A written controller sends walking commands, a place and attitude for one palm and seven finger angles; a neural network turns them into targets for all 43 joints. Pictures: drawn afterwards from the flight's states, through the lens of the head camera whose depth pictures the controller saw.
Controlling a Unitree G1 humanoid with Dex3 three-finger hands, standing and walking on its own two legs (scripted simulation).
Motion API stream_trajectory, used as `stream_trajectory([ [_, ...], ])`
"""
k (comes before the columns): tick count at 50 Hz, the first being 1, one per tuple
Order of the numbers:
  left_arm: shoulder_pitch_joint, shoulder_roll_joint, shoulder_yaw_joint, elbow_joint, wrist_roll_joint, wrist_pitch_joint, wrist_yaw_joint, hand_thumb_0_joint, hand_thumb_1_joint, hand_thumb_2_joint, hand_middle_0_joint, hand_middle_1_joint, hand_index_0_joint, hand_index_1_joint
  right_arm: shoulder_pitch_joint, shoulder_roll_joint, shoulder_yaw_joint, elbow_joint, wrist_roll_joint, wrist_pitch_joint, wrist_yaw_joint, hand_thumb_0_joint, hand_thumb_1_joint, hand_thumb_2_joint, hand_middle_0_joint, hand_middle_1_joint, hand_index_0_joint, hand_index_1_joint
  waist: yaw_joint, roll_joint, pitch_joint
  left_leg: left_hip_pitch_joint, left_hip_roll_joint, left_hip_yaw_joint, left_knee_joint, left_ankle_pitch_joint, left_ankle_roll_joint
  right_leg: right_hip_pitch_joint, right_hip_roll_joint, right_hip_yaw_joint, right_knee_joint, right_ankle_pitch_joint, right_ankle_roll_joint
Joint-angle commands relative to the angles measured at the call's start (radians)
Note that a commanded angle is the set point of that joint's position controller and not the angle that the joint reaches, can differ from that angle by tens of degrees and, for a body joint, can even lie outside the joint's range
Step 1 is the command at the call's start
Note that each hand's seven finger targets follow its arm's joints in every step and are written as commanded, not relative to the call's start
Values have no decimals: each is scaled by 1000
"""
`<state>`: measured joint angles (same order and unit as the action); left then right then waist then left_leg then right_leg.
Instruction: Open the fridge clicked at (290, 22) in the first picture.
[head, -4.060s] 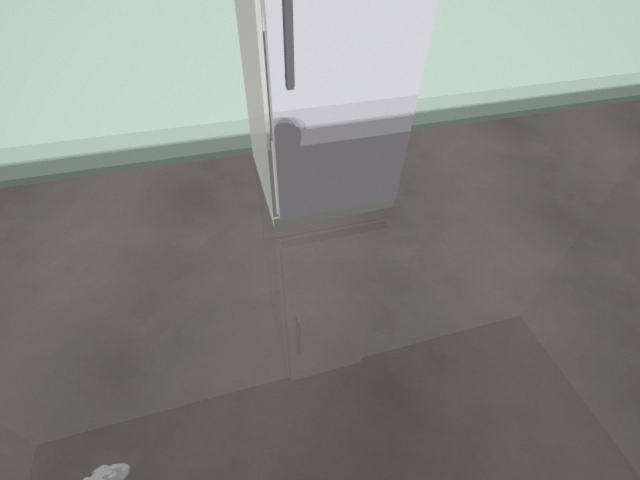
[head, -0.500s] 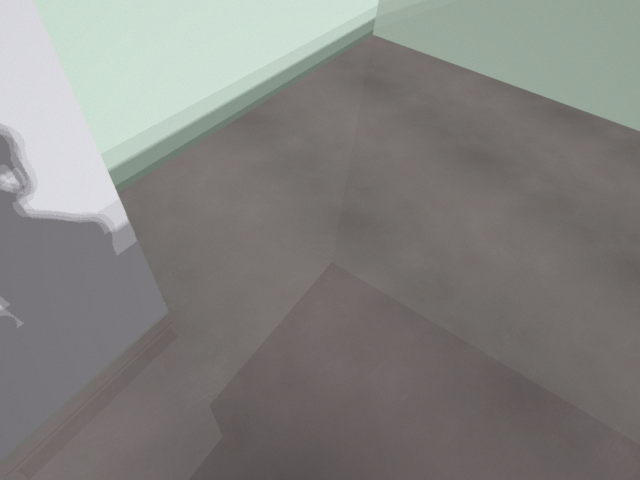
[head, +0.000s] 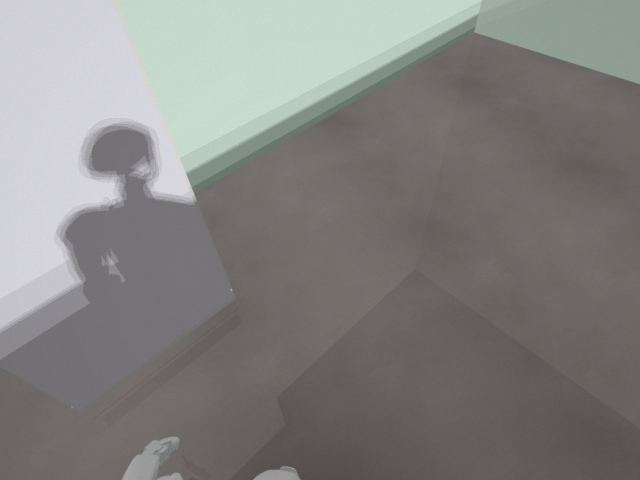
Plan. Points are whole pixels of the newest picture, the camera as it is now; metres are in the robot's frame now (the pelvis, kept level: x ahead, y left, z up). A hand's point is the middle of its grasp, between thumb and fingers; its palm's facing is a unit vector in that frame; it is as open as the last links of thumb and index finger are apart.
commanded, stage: turn to face it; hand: left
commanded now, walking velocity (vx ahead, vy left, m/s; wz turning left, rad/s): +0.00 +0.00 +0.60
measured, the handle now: out of the picture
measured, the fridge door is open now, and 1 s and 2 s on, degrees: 0 0 0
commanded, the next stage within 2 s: take the last steps up to it in 1.08 s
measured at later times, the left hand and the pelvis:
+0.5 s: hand out of the picture -0.07 +0.26 -0.19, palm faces +0.37 -0.89 -0.27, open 7.4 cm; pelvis +0.00 +0.04 -0.01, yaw +19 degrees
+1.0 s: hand out of the picture +0.03 +0.24 -0.13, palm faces +0.54 -0.79 -0.30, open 7.4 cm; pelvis +0.02 +0.00 +0.00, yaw +35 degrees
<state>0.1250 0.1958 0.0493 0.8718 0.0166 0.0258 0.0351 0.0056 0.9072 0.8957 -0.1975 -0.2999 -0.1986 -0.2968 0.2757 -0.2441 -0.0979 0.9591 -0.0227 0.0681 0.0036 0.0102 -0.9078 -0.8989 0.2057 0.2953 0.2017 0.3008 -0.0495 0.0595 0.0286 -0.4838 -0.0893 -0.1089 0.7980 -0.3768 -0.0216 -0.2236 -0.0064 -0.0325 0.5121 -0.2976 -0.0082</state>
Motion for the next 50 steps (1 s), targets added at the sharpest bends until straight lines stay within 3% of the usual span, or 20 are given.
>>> stream_trajectory([
  [1,-51,159,31,-86,-3,-30,5,0,900,900,-200,-300,-200,-300,-2,-86,-26,-71,-5,-9,17,0,-900,-900,200,300,200,300,-10,-215,40,-120,103,65,413,2,-43,-13,-305,123,-233,233,-93],
  [2,-42,144,25,-83,-4,-33,6,0,900,900,-200,-300,-200,-300,13,-78,-23,-70,0,-10,21,0,-900,-900,200,300,200,300,-16,-223,45,-128,107,80,421,23,-49,6,-289,65,-209,339,-83],
  [5,81,158,28,-50,0,-40,5,0,900,900,-200,-300,-200,-300,-59,-68,-11,-89,1,-7,21,0,-900,-900,200,300,200,300,39,-242,29,-142,119,117,368,13,-68,119,-296,17,-158,537,-87],
  [14,177,233,48,-20,13,-20,-2,0,900,900,-200,-300,-200,-300,-214,-60,16,-141,9,-15,29,0,-900,-900,200,300,200,300,100,-307,-5,35,117,221,9,-52,-41,152,-344,-48,-82,598,-97],
  [16,171,246,54,-16,13,-17,-4,0,900,900,-200,-300,-200,-300,-190,-70,17,-142,11,-24,27,0,-900,-900,200,300,200,300,89,-309,-42,105,107,243,-102,-22,-26,166,-352,-76,-28,617,-80],
  [18,158,245,57,-15,1,-15,-9,0,900,900,-200,-300,-200,-300,-88,-115,5,-120,6,-38,24,0,-900,-900,200,300,200,300,26,-209,-126,318,104,228,-351,181,-3,109,-327,-141,174,571,-15],
  [19,161,206,54,-40,-8,-14,-14,0,900,900,-200,-300,-200,-300,-7,-223,-21,-107,0,-51,18,0,-900,-900,200,300,200,300,-20,23,-207,556,288,4,-408,463,73,-115,-244,-177,404,282,52],
  [20,111,140,29,-85,-11,-13,-20,0,900,900,-200,-300,-200,-300,58,-323,-46,-94,12,-54,9,0,-900,-900,200,300,200,300,-54,272,-232,658,521,-292,-387,994,215,-373,-119,-116,602,-372,112],
  [21,78,168,34,-90,-2,1,-12,0,900,900,-200,-300,-200,-300,80,-307,-39,-69,18,-46,6,0,-900,-900,200,300,200,300,-50,152,-224,614,534,-196,-359,1008,260,-372,-143,-17,658,-370,94],
  [24,42,163,42,-55,-2,5,-14,0,900,900,-200,-300,-200,-300,-62,-218,-14,-103,7,-54,-15,0,-900,-900,200,300,200,300,-3,132,-93,454,386,-99,-386,857,196,-382,-142,24,697,-199,108],
  [26,84,161,43,-38,-3,7,-22,0,900,900,-200,-300,-200,-300,-120,-196,-1,-121,7,-58,-14,0,-900,-900,200,300,200,300,34,110,-67,399,322,-49,-399,791,167,-335,-122,11,665,-130,113],
  [29,87,159,42,-36,-3,10,-23,0,900,900,-200,-300,-200,-300,-109,-196,-1,-122,8,-61,-11,0,-900,-900,200,300,200,300,39,77,-71,385,302,-63,-425,721,166,-308,-104,14,605,-83,122],
  [37,-37,148,32,-92,-8,5,-14,0,900,900,-200,-300,-200,-300,-43,-195,-12,-106,-1,-51,-10,0,-900,-900,200,300,200,300,6,102,-46,383,305,-217,-419,657,204,-281,-63,34,403,-131,120],
  [42,49,141,27,-83,-17,-11,-7,0,900,900,-200,-300,-200,-300,-91,-190,-17,-120,1,-47,-11,0,-900,-900,200,300,200,300,56,103,-82,280,266,-254,-331,666,167,-31,-14,22,80,-16,92],
  [43,89,152,29,-70,-17,-22,-5,0,900,900,-200,-300,-200,-300,-92,-174,-14,-120,7,-47,-10,0,-900,-900,200,300,200,300,76,54,-102,228,231,-232,-281,573,129,81,-30,22,-78,108,90],
  [44,120,205,40,-65,-7,-37,0,0,900,900,-200,-300,-200,-300,-62,-126,-8,-119,17,-50,-4,0,-900,-900,200,300,200,300,83,-82,-138,87,163,-165,-167,339,61,260,-165,134,-178,216,59],
  [45,136,302,57,-66,9,-43,8,0,900,900,-200,-300,-200,-300,-41,-56,5,-142,19,-50,-2,0,-900,-900,200,300,200,300,87,-384,-145,-105,6,31,79,-184,-21,343,-449,403,-187,440,-58],
  [46,153,293,50,-70,0,-35,7,0,900,900,-200,-300,-200,-300,-51,-108,-9,-142,11,-40,-9,0,-900,-900,200,300,200,300,93,-300,-143,-58,44,7,260,-263,-16,191,-508,384,-185,480,-142],
  [47,91,250,46,-82,1,-32,10,0,900,900,-200,-300,-200,-300,-51,-108,-14,-131,9,-26,-4,0,-900,-900,200,300,200,300,64,-214,-81,-40,68,-1,359,-186,-14,93,-457,292,-203,380,-149],
  [50,-7,173,24,-94,-3,-32,1,0,900,900,-200,-300,-200,-300,-17,-90,-11,-68,0,-8,14,0,-900,-900,200,300,200,300,20,-235,17,-44,107,50,462,-8,-30,-17,-304,109,-222,205,-87],
])
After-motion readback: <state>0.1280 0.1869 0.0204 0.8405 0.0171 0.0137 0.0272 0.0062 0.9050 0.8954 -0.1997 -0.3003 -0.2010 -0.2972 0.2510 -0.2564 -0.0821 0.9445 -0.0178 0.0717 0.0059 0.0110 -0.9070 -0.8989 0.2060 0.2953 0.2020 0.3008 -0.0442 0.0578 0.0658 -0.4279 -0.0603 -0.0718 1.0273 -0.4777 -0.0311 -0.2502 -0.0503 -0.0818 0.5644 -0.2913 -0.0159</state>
